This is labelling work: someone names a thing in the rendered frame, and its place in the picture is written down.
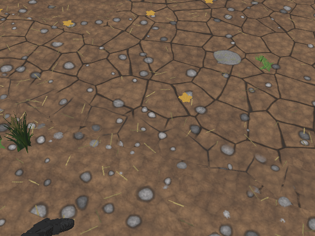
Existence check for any left robot hand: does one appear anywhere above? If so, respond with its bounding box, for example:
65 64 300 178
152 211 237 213
21 217 75 236

